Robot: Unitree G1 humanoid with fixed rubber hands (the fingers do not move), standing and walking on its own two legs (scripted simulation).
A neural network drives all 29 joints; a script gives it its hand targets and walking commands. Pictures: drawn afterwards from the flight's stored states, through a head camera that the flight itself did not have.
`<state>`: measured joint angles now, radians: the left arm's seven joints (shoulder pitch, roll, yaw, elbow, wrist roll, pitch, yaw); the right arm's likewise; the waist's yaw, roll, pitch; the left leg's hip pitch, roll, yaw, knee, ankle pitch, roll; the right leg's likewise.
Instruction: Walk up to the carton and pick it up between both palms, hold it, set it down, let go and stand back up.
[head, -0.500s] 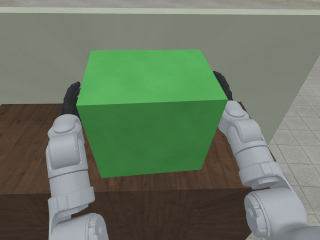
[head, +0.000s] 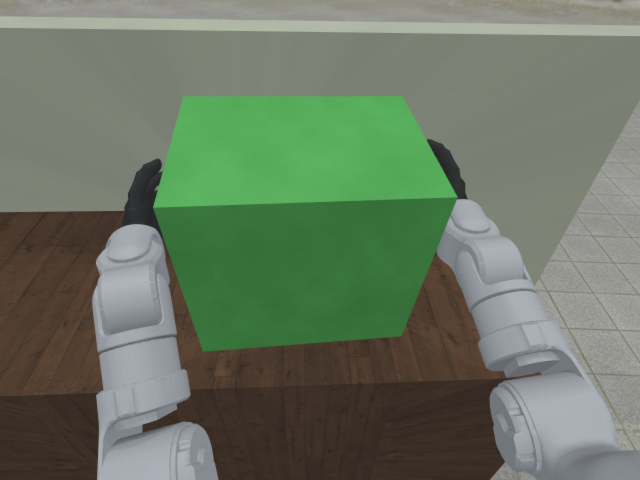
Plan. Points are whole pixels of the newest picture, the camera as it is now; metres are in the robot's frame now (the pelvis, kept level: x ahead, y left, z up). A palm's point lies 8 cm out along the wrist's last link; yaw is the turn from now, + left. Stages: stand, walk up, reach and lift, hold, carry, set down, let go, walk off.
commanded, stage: hold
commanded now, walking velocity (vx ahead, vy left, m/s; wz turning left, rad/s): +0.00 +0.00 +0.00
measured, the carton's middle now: (301, 226) +0.38 +0.01 +0.16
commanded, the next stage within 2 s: set down in 1.84 s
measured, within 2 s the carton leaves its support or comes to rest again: neither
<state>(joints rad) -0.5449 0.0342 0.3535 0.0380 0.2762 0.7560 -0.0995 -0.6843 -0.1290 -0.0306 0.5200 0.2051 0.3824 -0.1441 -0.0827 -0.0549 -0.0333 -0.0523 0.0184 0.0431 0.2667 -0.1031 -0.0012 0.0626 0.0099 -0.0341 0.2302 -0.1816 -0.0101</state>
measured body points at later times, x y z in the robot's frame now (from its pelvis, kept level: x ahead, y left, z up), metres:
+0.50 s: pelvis -0.01 +0.00 +0.00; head -0.06 +0.02 +0.45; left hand +0.36 +0.19 +0.21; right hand +0.37 -0.17 +0.20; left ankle +0.04 +0.12 -0.75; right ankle -0.03 -0.11 -0.75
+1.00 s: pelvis +0.00 +0.00 +0.00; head -0.05 +0.02 +0.45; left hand +0.36 +0.19 +0.20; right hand +0.38 -0.17 +0.20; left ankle +0.04 +0.12 -0.75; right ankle -0.03 -0.11 -0.75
